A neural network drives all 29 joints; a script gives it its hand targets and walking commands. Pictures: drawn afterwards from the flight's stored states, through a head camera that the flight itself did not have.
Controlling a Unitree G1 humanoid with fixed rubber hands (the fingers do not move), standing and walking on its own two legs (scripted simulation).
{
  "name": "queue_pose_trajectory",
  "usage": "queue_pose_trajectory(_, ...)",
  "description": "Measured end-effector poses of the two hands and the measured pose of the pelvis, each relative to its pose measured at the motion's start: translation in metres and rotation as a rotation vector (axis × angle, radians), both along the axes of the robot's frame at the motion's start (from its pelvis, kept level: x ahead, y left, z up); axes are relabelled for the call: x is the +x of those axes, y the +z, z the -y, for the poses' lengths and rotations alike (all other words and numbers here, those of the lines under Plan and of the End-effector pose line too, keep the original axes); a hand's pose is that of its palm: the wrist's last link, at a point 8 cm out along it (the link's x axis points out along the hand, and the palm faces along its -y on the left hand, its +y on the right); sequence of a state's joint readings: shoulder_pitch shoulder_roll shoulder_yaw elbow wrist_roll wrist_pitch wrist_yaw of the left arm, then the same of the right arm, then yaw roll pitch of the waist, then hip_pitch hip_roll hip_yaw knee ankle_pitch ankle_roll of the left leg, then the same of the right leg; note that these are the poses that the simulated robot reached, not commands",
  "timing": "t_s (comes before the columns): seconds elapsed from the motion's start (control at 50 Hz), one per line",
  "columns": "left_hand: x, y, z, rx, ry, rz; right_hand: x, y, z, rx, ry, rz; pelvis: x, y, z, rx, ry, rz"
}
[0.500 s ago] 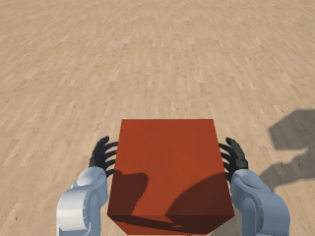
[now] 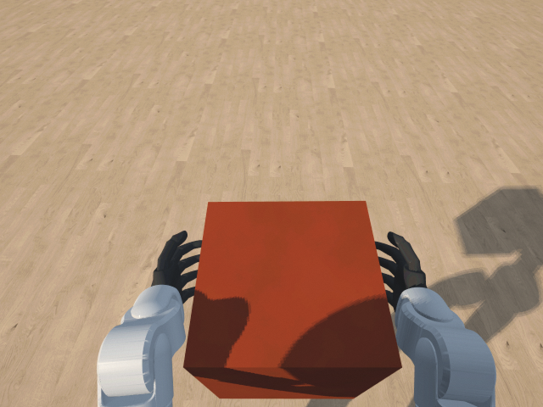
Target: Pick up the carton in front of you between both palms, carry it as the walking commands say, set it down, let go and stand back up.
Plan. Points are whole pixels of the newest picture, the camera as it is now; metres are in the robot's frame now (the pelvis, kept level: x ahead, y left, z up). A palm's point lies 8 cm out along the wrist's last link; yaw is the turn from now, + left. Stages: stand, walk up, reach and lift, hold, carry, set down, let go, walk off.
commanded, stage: carry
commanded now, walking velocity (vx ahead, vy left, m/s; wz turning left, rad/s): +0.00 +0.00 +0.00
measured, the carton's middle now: (286, 308) +0.26 +0.00 +0.03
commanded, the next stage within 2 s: none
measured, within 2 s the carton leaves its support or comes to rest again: neither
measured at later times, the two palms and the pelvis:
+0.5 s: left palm (191, 262) +0.29 +0.14 +0.09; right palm (407, 270) +0.29 -0.16 +0.09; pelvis +0.04 -0.01 +0.00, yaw -1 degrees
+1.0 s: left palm (195, 291) +0.25 +0.13 +0.08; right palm (420, 302) +0.24 -0.17 +0.08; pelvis +0.00 -0.02 +0.00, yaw -1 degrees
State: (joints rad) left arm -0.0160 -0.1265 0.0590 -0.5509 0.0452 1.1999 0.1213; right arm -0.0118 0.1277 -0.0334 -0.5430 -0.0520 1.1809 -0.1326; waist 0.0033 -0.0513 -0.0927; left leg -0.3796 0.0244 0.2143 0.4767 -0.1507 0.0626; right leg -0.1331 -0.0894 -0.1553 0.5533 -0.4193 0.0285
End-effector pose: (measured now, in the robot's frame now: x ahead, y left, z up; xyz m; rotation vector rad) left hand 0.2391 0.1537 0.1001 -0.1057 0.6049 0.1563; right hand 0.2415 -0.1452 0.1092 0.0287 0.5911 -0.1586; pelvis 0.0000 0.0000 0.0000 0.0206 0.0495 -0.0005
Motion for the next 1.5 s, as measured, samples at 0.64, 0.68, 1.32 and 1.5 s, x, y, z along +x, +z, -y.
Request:
queue_pose_trajectory(0.64, 0.037, -0.009, 0.022, 0.035, -0.026, -0.052, 0.03, -0.018, 0.023, 0.038, -0.03, -0.051, 0.035, -0.005, 0.013, 0.002, -0.021, -0.003)
queue_pose_trajectory(0.68, 0.033, -0.008, 0.024, 0.035, -0.029, -0.052, 0.025, -0.017, 0.024, 0.038, -0.033, -0.051, 0.032, -0.005, 0.014, 0.001, -0.022, 0.002)
queue_pose_trajectory(1.32, 0.021, -0.053, 0.03, 0.101, -0.086, -0.121, 0.01, -0.061, 0.029, -0.036, 0.005, -0.121, -0.02, -0.001, 0.017, -0.02, -0.028, 0.028)
queue_pose_trajectory(1.5, 0.032, -0.072, 0.031, 0.112, -0.094, -0.1, 0.021, -0.079, 0.031, -0.05, 0.013, -0.102, -0.025, -0.002, 0.018, -0.021, -0.026, 0.024)
